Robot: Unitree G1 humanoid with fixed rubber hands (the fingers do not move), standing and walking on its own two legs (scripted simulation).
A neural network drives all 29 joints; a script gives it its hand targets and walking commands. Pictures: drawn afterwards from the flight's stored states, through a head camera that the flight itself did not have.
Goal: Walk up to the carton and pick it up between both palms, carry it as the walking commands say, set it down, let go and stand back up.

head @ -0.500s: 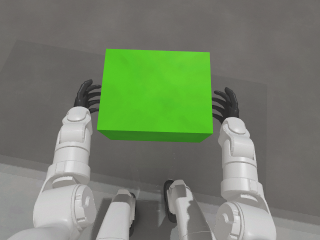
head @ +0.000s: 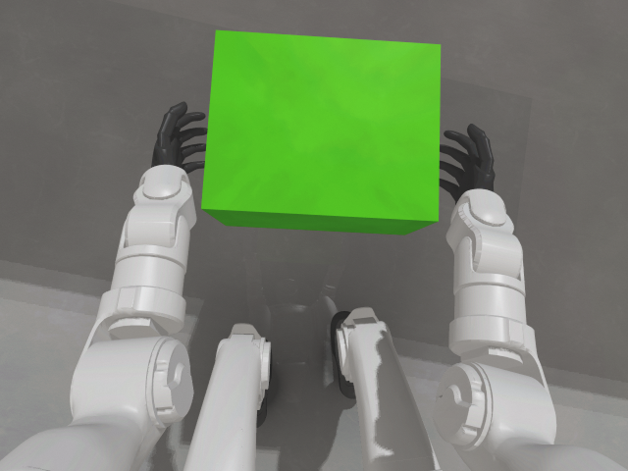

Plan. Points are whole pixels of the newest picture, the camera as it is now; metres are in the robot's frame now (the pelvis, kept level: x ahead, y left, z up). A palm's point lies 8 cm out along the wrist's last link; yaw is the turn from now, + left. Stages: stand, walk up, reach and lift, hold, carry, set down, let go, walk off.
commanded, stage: set down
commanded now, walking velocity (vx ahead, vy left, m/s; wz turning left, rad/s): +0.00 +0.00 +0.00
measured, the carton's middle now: (321, 144) +0.51 -0.05 -0.17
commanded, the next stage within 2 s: none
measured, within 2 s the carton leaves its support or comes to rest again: neither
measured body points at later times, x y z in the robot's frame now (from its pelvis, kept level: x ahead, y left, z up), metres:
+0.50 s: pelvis -0.04 -0.03 -0.07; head +0.24 -0.02 +0.28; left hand +0.49 +0.13 -0.16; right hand +0.45 -0.24 -0.15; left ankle +0.05 +0.10 -0.57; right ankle +0.10 -0.14 -0.57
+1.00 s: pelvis -0.07 -0.01 -0.14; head +0.30 -0.02 +0.10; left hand +0.52 +0.12 -0.29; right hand +0.44 -0.25 -0.28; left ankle +0.05 +0.10 -0.57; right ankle +0.10 -0.14 -0.57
